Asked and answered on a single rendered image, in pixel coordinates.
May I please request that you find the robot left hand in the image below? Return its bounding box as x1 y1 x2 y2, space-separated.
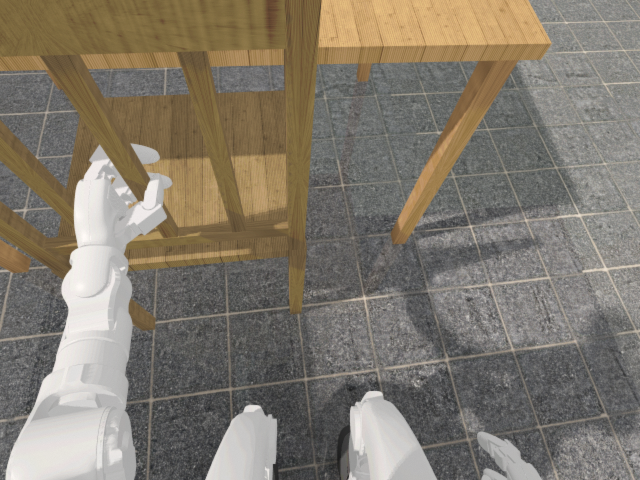
74 144 173 255

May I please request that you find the chair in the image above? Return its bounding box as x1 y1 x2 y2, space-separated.
0 0 322 331

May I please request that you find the robot right thigh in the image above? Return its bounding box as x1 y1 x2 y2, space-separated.
350 399 437 480

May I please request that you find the robot thigh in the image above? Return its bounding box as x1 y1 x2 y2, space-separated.
205 412 277 480
350 399 437 480

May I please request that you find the table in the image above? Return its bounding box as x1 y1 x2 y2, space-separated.
0 0 552 273

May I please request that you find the left robot forearm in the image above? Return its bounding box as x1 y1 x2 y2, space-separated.
5 244 133 480

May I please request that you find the left robot upper arm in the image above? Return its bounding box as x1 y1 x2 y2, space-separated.
11 406 136 480

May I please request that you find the robot right hand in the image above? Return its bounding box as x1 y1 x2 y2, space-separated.
477 432 542 480

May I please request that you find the robot left thigh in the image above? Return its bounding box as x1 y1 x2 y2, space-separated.
205 412 277 480

